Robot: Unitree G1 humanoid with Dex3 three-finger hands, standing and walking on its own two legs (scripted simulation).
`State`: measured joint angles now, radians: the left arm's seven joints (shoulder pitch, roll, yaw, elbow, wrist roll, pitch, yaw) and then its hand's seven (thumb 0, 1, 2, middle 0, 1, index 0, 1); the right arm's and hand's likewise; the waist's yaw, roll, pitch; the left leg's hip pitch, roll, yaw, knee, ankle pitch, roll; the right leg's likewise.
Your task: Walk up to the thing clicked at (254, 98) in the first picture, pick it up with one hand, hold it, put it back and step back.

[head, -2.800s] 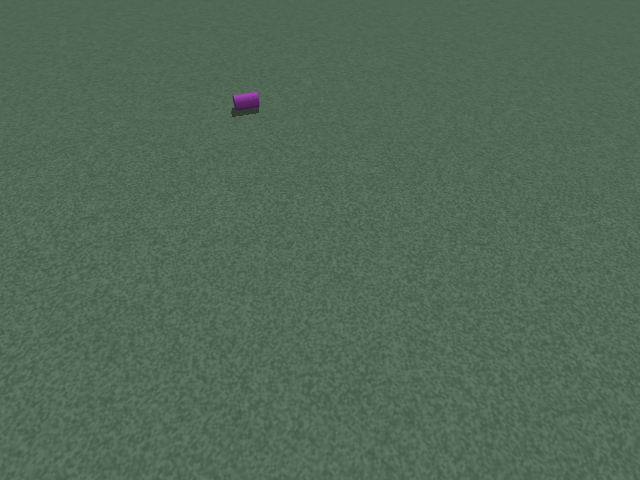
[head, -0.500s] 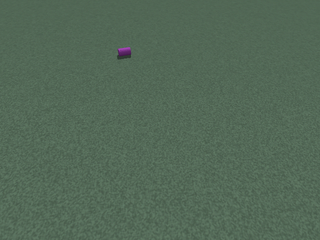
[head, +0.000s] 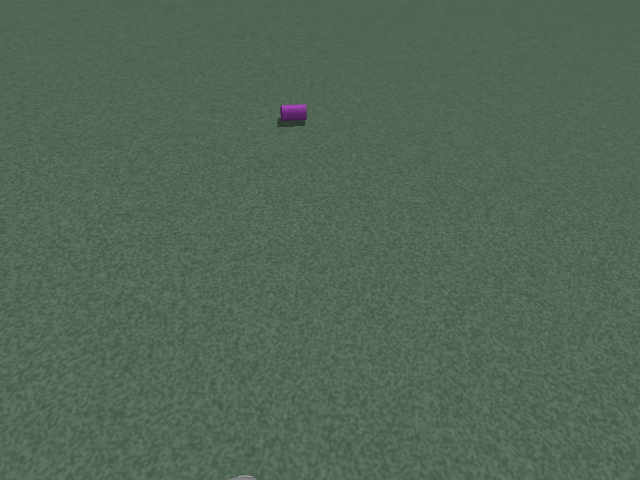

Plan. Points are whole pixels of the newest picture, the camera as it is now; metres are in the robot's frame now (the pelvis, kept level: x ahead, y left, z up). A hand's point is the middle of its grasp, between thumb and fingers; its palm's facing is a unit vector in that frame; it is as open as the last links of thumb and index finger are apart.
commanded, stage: walk up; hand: left
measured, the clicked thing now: (293, 112) +2.11 +0.23 -0.72
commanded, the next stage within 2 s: none
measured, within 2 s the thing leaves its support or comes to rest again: neither
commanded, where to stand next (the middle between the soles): +1.59 -0.10 m, yaw -2 degrees
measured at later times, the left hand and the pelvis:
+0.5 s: hand (185, 304) +0.41 +0.26 -0.12, palm faces -0.11 -0.92 -0.38, open 7.3 cm; pelvis +0.27 -0.02 -0.01, yaw -3 degrees
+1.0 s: hand (204, 239) +0.60 +0.28 -0.16, palm faces -0.06 -0.93 -0.36, open 7.3 cm; pelvis +0.55 -0.01 -0.01, yaw -3 degrees
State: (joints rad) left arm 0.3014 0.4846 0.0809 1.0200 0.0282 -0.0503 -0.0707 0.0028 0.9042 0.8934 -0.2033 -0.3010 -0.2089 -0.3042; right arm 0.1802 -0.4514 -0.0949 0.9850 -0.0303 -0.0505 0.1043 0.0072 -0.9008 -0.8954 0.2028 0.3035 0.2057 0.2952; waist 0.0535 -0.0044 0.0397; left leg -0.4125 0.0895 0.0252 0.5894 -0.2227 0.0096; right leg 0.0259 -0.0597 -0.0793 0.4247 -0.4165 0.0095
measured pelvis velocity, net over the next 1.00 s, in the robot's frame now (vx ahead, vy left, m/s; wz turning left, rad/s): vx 0.55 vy -0.01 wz -0.05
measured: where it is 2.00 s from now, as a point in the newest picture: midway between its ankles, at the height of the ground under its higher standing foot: (338, 264)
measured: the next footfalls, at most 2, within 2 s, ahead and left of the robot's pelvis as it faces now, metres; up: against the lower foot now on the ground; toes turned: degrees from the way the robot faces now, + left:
right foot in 0.50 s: +0.44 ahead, -0.17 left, +0.00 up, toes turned -8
left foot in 0.92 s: +0.69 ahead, +0.10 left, +0.00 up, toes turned +4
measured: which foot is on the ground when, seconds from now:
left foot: down 0.00-0.54, up 0.56-0.90, down 0.92-1.00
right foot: down 0.00-0.02, up 0.04-0.48, down 0.50-0.94, up 0.96-1.00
